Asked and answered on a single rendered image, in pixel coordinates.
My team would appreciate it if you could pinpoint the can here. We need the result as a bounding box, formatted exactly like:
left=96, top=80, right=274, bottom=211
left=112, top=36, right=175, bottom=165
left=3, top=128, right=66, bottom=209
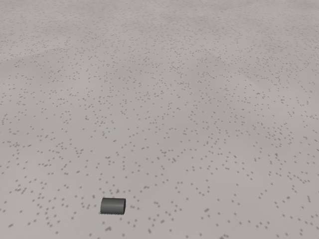
left=100, top=198, right=126, bottom=214

